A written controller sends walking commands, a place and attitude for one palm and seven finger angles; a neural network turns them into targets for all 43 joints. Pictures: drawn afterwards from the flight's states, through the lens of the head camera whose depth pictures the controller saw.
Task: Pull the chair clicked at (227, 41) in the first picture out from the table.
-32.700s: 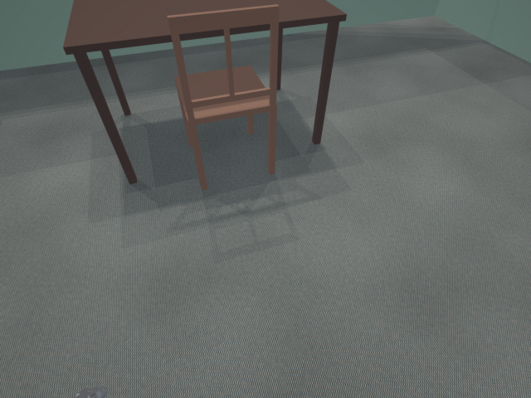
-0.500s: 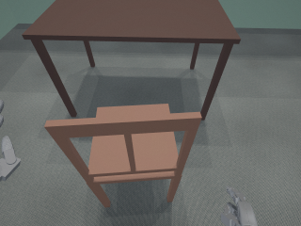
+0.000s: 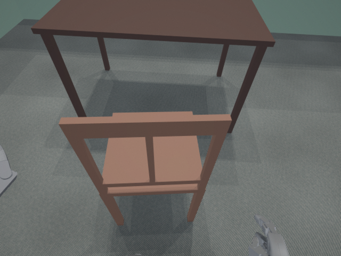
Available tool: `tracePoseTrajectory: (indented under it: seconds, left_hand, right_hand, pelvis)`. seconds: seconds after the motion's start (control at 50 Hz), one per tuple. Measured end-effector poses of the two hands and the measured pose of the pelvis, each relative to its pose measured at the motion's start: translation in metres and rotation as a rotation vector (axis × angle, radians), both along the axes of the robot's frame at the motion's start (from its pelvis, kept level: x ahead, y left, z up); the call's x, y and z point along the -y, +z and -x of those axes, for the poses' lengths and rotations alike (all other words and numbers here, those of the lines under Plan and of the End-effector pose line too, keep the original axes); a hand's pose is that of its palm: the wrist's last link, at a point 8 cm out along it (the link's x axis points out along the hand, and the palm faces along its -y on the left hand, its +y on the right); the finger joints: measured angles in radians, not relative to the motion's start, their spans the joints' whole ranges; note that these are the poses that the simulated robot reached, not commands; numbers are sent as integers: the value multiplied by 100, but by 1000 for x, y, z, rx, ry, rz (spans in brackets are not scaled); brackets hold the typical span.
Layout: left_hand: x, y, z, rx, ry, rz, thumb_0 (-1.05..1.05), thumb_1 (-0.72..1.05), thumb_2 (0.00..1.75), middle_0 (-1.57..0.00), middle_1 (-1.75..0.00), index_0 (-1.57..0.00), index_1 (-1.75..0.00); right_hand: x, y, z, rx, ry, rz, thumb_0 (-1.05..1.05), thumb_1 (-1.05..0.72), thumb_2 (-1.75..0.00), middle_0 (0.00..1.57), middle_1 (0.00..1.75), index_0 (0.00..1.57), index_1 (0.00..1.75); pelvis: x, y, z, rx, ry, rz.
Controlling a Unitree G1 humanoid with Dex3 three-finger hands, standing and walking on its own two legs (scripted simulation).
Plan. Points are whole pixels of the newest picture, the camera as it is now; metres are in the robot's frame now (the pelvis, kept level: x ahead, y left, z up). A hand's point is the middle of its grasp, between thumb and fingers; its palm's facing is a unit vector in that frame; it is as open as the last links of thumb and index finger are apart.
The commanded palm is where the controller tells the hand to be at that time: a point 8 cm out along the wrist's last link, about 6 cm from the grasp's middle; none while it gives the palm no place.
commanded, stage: step back with the hand held close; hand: left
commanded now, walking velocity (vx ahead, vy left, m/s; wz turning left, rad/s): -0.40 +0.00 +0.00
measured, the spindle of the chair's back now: (150, 160) +0.40 +0.09 -0.09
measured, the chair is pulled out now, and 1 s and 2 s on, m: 0.51 0.51 0.51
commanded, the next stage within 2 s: stop stepping back and stand still in 0.68 s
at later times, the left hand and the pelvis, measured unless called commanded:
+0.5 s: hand (24, 202) +0.16 +0.22 +0.18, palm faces +0.34 -0.81 -0.48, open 7.4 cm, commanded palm +0.10 +0.28 +0.19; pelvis -0.05 -0.02 +0.01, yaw -1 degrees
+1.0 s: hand out of the picture +0.04 +0.22 +0.19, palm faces +0.41 -0.76 -0.50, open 7.4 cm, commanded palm -0.02 +0.26 +0.19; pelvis -0.16 -0.04 +0.01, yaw +0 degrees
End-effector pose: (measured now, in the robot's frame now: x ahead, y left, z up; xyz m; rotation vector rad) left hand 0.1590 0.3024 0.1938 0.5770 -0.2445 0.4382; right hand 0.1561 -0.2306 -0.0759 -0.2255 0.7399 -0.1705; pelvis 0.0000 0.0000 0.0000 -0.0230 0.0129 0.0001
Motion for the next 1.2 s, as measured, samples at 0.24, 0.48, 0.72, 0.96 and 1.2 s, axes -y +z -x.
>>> tracePoseTrajectory:
  seconds: [0.24, 0.48, 0.72, 0.96, 1.2]
  left_hand:
    - [-12, 1, 5, 2, -34, -9, 1, 89, 89, -22, -30, -21, -31]
    - [35, 6, 32, -20, -135, 10, 2, 89, 89, -21, -30, -21, -31]
    - [10, -3, 81, -22, -71, 7, 1, 89, 89, -22, -30, -21, -31]
    - [45, 14, 152, 8, -85, -35, 1, 89, 89, -21, -30, -21, -31]
    - [44, -6, 193, 20, -30, 55, 1, 89, 89, -22, -30, -21, -31]
  right_hand:
    - [-5, 12, 4, 4, -17, 38, 2, -90, -90, 21, 30, 21, 30]
    - [0, 5, 17, 31, 62, -42, 1, -90, -90, 21, 30, 21, 30]
    - [21, 19, 73, -9, -18, 47, 1, -90, -90, 20, 30, 21, 30]
    - [24, 7, 154, 39, 17, -58, 1, -90, -90, 21, 30, 21, 30]
    - [77, 6, 241, -69, -82, 60, 2, -90, -90, 21, 30, 21, 30]
  pelvis:
    - [-10, 4, 9, -23, 16, 21]
    - [15, 7, 44, -13, -8, 39]
    - [10, 9, 87, -15, 3, -30]
    - [38, 6, 153, 33, -5, 13]
    - [41, 8, 187, 35, 36, -12]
